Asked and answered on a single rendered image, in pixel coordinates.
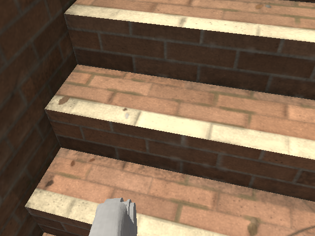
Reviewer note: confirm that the left robot thigh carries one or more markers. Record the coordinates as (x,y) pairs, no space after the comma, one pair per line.
(115,218)

